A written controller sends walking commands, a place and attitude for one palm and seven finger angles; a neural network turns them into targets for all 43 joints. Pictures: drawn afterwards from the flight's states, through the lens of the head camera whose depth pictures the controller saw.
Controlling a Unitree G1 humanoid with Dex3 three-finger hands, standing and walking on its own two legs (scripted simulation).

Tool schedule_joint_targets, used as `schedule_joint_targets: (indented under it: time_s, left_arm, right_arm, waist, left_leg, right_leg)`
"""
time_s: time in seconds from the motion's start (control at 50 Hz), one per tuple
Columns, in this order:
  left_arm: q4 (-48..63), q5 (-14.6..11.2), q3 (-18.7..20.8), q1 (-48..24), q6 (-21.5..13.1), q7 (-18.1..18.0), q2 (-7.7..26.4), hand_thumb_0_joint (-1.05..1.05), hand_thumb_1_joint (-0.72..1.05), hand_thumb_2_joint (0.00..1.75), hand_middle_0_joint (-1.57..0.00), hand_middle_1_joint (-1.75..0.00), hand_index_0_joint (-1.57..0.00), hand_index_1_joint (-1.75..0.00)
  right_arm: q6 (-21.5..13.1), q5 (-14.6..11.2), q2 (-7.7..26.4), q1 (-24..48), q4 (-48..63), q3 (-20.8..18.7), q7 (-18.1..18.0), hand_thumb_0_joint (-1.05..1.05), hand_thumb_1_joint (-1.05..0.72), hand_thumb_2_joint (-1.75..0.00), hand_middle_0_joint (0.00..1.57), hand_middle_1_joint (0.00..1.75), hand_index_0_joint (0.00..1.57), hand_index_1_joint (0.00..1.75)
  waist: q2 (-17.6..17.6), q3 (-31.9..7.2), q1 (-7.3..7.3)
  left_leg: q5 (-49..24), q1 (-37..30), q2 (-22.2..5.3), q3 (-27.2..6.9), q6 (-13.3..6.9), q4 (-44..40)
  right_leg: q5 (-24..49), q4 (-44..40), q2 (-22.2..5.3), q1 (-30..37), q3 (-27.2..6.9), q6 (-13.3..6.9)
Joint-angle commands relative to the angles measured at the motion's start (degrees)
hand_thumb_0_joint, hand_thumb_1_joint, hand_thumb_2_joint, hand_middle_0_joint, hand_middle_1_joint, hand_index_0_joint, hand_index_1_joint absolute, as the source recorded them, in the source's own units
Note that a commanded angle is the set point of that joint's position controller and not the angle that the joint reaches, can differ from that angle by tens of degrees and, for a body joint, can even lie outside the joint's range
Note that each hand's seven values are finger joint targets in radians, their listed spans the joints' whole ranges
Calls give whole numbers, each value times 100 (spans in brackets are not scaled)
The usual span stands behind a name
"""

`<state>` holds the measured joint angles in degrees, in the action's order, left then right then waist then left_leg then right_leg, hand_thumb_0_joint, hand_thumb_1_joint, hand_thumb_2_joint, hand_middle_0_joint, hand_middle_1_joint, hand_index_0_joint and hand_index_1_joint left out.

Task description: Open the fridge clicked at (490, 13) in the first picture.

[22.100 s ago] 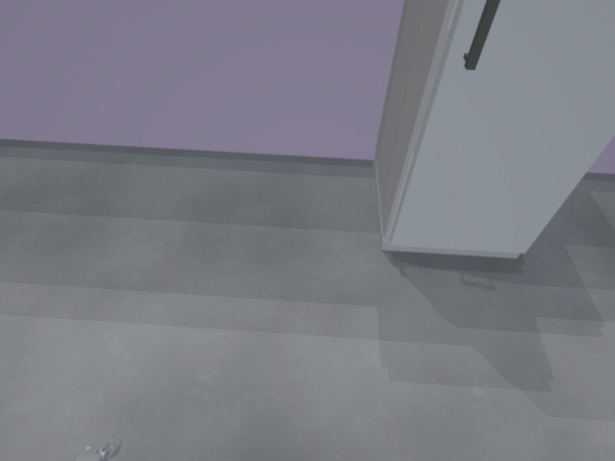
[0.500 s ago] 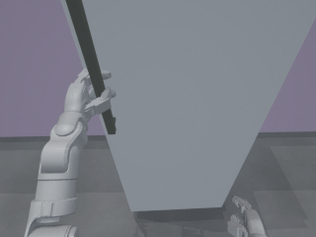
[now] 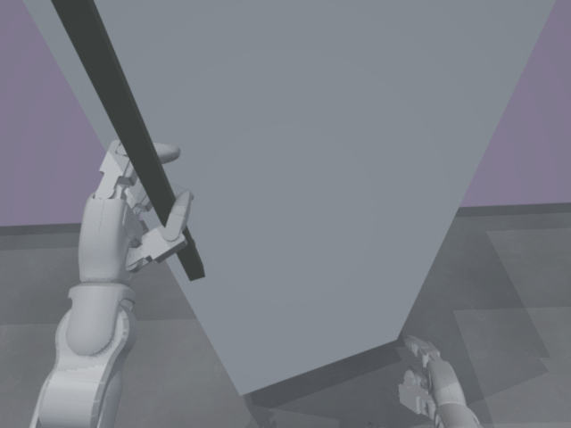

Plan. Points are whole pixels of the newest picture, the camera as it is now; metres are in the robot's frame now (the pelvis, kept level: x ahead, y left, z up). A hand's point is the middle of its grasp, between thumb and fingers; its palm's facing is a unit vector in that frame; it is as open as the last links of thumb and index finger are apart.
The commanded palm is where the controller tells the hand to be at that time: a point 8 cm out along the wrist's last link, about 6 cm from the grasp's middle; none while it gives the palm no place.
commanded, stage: walk backward, drawing the door open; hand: left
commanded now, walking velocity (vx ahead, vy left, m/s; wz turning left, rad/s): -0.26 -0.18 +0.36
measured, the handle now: (148, 156) +0.33 +0.14 +0.26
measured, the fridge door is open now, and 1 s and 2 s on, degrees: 17 49 82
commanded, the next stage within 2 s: stop walking and hold the door back in 1.80 s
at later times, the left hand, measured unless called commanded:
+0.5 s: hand (234, 353) +0.15 +0.04 +0.20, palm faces +0.19 -0.94 -0.27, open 7.8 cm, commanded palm +0.11 +0.08 +0.22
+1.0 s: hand out of the picture +0.07 -0.06 +0.20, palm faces +0.43 -0.86 -0.26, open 7.9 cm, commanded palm +0.02 -0.03 +0.22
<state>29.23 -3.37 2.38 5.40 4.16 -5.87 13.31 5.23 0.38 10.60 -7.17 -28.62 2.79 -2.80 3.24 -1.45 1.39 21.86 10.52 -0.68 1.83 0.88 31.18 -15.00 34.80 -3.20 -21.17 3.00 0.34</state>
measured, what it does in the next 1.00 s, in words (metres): steps to the right, turning left: right foot, then left foot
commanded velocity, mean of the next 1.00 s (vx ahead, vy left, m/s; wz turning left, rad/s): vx -0.15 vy -0.38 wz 0.72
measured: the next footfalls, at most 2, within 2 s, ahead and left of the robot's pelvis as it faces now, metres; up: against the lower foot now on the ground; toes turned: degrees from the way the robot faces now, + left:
right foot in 0.48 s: -0.02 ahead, -0.18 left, +0.00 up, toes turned +14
left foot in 0.80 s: -0.20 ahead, -0.06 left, +0.00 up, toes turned +37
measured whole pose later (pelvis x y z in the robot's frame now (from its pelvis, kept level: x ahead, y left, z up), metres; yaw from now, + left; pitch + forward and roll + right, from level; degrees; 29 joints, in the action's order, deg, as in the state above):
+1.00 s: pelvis -0.13 -0.27 -0.01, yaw +39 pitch +0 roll +0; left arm 28.8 2.3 -10.3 -7.3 0.8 0.1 10.7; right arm -2.8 -1.5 9.3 -5.6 -31.4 -0.1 1.1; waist 2.9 7.4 0.8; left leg 15.8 21.1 -6.4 -5.2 4.4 35.4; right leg -13.0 34.6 -2.4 -20.5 0.1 1.4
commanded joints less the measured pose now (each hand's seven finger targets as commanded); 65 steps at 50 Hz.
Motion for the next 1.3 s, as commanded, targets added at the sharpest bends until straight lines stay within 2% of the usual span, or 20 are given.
schedule_joint_targets:
  time_s: [0.0,0.06,0.22,0.24,0.28,0.36,0.42,0.46,0.54,0.64,0.72,0.78,0.8,0.92,0.98,1.04,1.14,1.18,1.2,1.28]
  left_arm:
    - [1687,109,456,-1122,-1023,4,537,0,90,90,-45,-140,-45,-140]
    - [1544,83,848,-772,-1291,-66,807,0,90,90,-45,-140,-45,-140]
    - [2174,206,-58,-1571,-1182,-58,234,0,90,90,-45,-140,-45,-140]
    - [2145,186,-142,-1664,-1116,-37,225,0,90,90,-45,-140,-45,-140]
    - [1930,190,-402,-1586,-992,-24,117,0,90,90,-45,-140,-45,-140]
    - [1878,290,-286,-1689,-1201,164,64,0,90,90,-45,-140,-45,-140]
    - [1761,253,-485,-1929,-1175,184,-139,0,90,90,-45,-140,-45,-140]
    - [2015,303,-241,-2262,-1144,163,343,0,90,90,-45,-140,-45,-140]
    - [2134,415,-498,-1963,-1118,277,3,0,90,90,-45,-140,-45,-140]
    - [2097,447,-944,-2160,-1114,313,-285,0,90,90,-45,-140,-45,-140]
    - [2064,439,-1390,-2371,-991,344,-558,0,90,90,-45,-140,-45,-140]
    - [1659,430,-1633,-2517,-1004,404,-680,0,90,90,-45,-140,-45,-140]
    - [1720,530,-1425,-2661,-1084,482,-513,0,90,90,-45,-140,-45,-140]
    - [1520,422,-1193,-2486,-1139,459,-725,0,90,90,-45,-140,-45,-140]
    - [1776,435,-724,-2479,-1121,298,3,0,90,90,-45,-140,-45,-140]
    - [2267,393,-784,-2449,-1101,337,-106,0,90,90,-45,-140,-45,-140]
    - [2165,341,-1170,-2311,-1106,360,-394,0,90,90,-45,-140,-45,-140]
    - [1948,352,-1410,-2165,-1123,430,-524,0,90,90,-45,-140,-45,-140]
    - [1610,504,-1231,-2070,-1146,442,-405,0,90,90,-45,-140,-45,-140]
    - [1995,382,-886,-1955,-1173,407,-299,0,90,90,-45,-140,-45,-140]
  right_arm:
    - [-431,18,599,600,894,-230,41,0,-90,-90,20,30,20,30]
    - [-601,-18,409,554,866,-226,-33,0,-90,-90,20,30,20,30]
    - [-747,32,386,534,657,-211,-68,0,-90,-90,20,30,20,30]
    - [-744,16,525,463,696,-276,-87,0,-90,-90,20,30,20,30]
    - [-749,-37,802,745,965,-380,-58,0,-90,-90,20,30,20,30]
    - [-1019,39,592,803,432,-491,43,0,-90,-90,20,30,20,30]
    - [-1161,-32,574,697,274,-535,129,0,-90,-90,20,30,20,30]
    - [-1171,-90,273,684,251,-475,168,0,-90,-90,20,30,20,30]
    - [-1243,5,158,681,366,-442,35,0,-90,-90,20,30,20,30]
    - [-1182,25,203,718,595,-354,33,0,-90,-90,20,30,20,30]
    - [-1097,-57,342,397,677,-406,114,0,-90,-90,20,30,20,30]
    - [-1016,-34,920,419,964,-707,113,0,-90,-90,20,30,20,30]
    - [-1037,107,798,629,954,-637,168,0,-90,-90,20,30,20,30]
    - [-1136,-185,709,942,588,-669,347,0,-90,-90,20,30,20,30]
    - [-1141,-290,301,822,548,-542,353,0,-90,-90,20,30,20,30]
    - [-1079,-225,298,1021,563,-595,207,0,-90,-90,20,30,20,30]
    - [-1038,-112,325,694,592,-447,125,0,-90,-90,20,30,20,30]
    - [-1053,-32,877,772,826,-635,106,0,-90,-90,20,30,20,30]
    - [-1042,42,976,784,803,-679,149,0,-90,-90,20,30,20,30]
    - [-1066,-74,839,1086,466,-634,249,0,-90,-90,20,30,20,30]
  waist:
    - [-63,-1550,3]
    - [-1648,-1743,-231]
    - [-940,-1364,31]
    - [-560,-1231,103]
    - [1122,-842,29]
    - [41,-868,-102]
    - [69,-1305,-100]
    - [-1678,-1420,-30]
    - [-1363,-1231,-90]
    - [-1500,-1133,-79]
    - [-1179,-1402,141]
    - [752,-1158,343]
    - [236,-1021,305]
    - [320,-1296,-74]
    - [-1999,-1527,-155]
    - [-1857,-1219,-81]
    - [-1140,-1179,206]
    - [866,-909,233]
    - [66,-1045,191]
    - [546,-682,-72]
  left_leg:
    - [-5976,-287,-877,-506,-78,441]
    - [628,1425,220,-337,13,2258]
    - [-307,333,-82,199,51,735]
    - [-634,98,-425,-398,-144,-57]
    - [-371,1129,-2635,-4201,-1237,-2394]
    - [-2863,718,-1947,-2460,-1017,-858]
    - [-1825,873,-1240,-1772,-497,-596]
    - [304,1584,49,47,103,1249]
    - [914,2157,-139,140,164,3998]
    - [922,1468,-198,571,88,2253]
    - [4,516,-325,476,-27,85]
    - [-5495,-2028,-3001,-3208,-1303,-1040]
    - [-5442,-1286,-3223,-3747,-1540,-995]
    - [-2291,579,-1558,-1170,-467,-388]
    - [1179,1565,107,42,22,2400]
    - [1403,1611,-257,87,32,3758]
    - [-33,66,-338,308,-45,284]
    - [-3299,-1048,-2906,-3373,-1120,-1385]
    - [-2946,-550,-3474,-4253,-1553,-1710]
    - [-1821,691,-2204,-1962,-923,-1080]
  right_leg:
    - [2593,-275,-182,1109,-112,-251]
    - [4645,-968,-1718,1801,-880,-1069]
    - [563,-733,-979,325,306,-606]
    - [-275,-101,-695,-200,344,-374]
    - [-1198,2982,336,-470,-197,205]
    - [-1163,1923,179,-150,-915,144]
    - [-219,-817,246,1498,-515,-5]
    - [604,-1783,-1186,1697,-1162,-747]
    - [2826,-1008,-1332,1663,-346,-1277]
    - [2730,-1067,-1265,1752,71,-1216]
    - [2664,-407,-933,1577,320,-877]
    - [-1142,2285,87,-1776,107,165]
    - [-1506,3122,52,-1671,-698,143]
    - [-129,-316,259,1500,-304,115]
    - [1962,-1433,-1306,1928,-978,-832]
    - [2326,-1076,-1598,1295,-618,-1307]
    - [1916,168,-922,525,346,-756]
    - [-1153,2455,73,-1616,160,23]
    - [-1074,3405,61,-1313,-712,181]
    - [-651,2242,-13,-103,-980,157]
